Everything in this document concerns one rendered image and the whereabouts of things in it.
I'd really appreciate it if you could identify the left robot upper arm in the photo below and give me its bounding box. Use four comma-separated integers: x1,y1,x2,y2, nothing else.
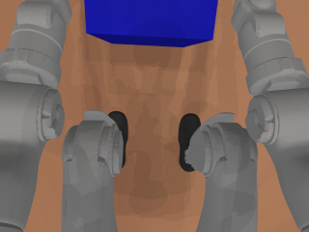
0,80,65,232

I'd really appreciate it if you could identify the robot left foot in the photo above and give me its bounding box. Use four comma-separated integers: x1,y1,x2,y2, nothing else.
108,111,128,168

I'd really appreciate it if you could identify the left robot thigh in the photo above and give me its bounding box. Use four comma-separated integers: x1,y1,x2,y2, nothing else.
61,120,124,232

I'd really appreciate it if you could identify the carton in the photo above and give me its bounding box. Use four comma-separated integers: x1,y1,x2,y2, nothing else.
84,0,218,47

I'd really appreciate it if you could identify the right robot upper arm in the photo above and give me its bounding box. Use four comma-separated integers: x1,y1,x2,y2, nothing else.
245,87,309,232

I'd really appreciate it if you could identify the right robot forearm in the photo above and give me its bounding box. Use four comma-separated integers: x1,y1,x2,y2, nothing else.
231,0,309,96

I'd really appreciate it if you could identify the left robot forearm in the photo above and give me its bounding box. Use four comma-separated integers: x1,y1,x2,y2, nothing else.
0,0,72,90

